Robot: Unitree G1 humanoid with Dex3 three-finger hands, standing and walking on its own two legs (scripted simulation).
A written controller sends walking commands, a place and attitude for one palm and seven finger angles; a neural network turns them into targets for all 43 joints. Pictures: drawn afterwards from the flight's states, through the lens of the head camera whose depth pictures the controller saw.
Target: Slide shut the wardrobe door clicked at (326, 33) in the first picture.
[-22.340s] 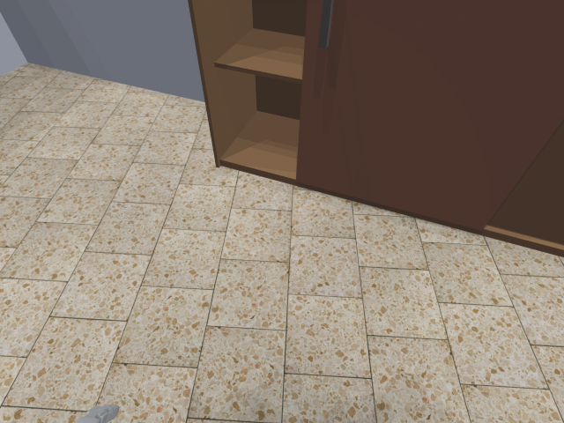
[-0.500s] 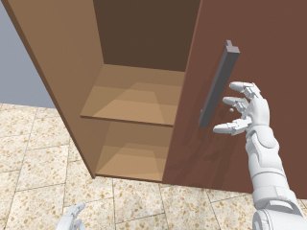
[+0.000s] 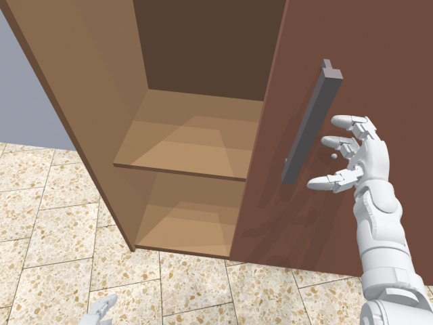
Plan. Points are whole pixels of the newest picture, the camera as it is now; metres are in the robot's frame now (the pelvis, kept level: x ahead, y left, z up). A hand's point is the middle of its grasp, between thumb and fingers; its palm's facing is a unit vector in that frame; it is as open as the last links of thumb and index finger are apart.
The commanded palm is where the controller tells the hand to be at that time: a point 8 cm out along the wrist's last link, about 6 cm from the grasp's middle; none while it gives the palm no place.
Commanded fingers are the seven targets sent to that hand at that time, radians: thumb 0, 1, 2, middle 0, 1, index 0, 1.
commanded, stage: move the hooked fingers beside the handle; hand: right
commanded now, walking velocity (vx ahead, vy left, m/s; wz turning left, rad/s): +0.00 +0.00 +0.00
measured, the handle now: (304, 129) +0.47 -0.12 +0.13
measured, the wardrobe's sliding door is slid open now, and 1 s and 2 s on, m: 0.44 0.44 0.44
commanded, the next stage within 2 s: feel for the door with the fingertips in 0.96 s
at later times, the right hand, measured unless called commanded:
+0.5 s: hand (337, 158) +0.40 -0.17 +0.12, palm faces +0.05 +1.00 -0.01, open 14.0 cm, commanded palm +0.37 -0.22 +0.12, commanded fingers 0.00 0.50 -0.30 0.30 1.20 0.30 1.20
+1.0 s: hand (338, 160) +0.39 -0.17 +0.13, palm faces +0.06 +1.00 -0.02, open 14.0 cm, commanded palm +0.37 -0.22 +0.12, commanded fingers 0.00 0.50 -0.30 0.30 1.20 0.30 1.20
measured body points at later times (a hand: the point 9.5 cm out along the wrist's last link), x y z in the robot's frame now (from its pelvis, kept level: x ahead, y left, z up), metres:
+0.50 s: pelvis +0.00 +0.00 +0.00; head +0.02 +0.01 +0.45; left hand +0.13 +0.24 -0.11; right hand +0.39 -0.23 +0.13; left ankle +0.02 +0.12 -0.73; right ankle -0.04 -0.11 -0.73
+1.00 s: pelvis -0.01 +0.00 +0.00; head +0.01 +0.02 +0.45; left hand +0.12 +0.25 -0.11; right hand +0.39 -0.23 +0.13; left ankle +0.02 +0.12 -0.73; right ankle -0.04 -0.11 -0.73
